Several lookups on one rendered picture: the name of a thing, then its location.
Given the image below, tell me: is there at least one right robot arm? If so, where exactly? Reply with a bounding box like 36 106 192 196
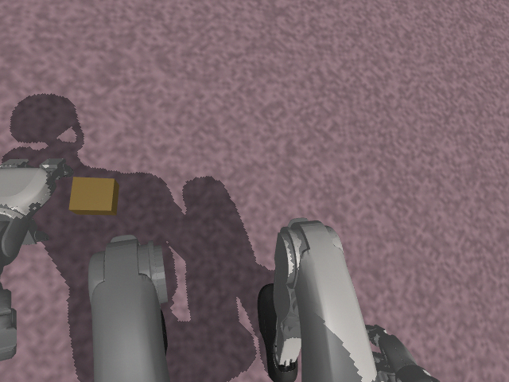
395 364 440 382

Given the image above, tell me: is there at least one left robot hand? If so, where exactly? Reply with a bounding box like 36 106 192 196
0 158 74 245

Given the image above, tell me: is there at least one right robot hand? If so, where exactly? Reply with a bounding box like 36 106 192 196
365 325 418 382

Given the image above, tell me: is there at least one right robot foot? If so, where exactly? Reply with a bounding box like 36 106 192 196
258 283 298 382

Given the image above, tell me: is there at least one small box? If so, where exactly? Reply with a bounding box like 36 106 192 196
68 177 119 215

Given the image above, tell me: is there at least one left robot arm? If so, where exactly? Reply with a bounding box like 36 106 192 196
0 208 29 361

